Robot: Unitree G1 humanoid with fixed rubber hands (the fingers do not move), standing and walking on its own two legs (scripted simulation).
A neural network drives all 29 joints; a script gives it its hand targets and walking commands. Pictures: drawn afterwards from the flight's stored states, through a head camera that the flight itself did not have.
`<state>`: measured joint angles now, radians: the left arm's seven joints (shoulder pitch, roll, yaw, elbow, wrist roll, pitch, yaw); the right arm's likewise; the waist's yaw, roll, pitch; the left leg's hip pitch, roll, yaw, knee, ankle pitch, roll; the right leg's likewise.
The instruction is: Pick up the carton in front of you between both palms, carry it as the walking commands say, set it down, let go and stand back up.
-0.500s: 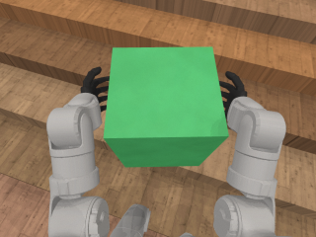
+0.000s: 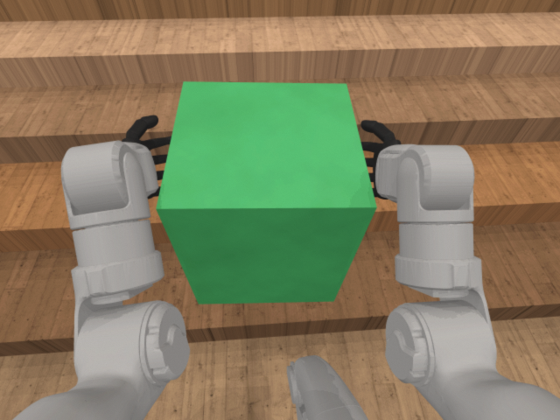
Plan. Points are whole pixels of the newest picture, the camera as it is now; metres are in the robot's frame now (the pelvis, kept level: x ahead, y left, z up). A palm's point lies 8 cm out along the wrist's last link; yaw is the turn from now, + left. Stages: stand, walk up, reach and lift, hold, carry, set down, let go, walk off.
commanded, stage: carry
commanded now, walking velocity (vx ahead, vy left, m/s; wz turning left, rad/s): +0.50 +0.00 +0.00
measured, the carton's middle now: (266, 202) +0.40 -0.05 +0.10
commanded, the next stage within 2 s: none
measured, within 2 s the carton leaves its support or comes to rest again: neither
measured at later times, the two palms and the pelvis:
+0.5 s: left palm out of the picture +0.65 +0.14 +0.29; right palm out of the picture +0.71 -0.15 +0.29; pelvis +0.30 -0.07 +0.12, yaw +3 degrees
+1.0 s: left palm out of the picture +0.98 +0.15 +0.38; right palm out of the picture +0.96 -0.15 +0.38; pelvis +0.59 +0.02 +0.23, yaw +1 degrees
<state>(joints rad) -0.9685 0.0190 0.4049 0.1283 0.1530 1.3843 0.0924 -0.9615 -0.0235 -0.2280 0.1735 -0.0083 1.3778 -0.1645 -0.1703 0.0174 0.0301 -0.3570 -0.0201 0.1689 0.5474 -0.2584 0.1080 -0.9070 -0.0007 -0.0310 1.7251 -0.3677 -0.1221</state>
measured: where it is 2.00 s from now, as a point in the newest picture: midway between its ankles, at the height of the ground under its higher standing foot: (220, 115)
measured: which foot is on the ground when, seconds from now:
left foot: down 0.00-0.24, up 0.26-0.70, down 0.72-1.00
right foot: up 0.00-0.18, down 0.20-0.74, up 0.76-1.00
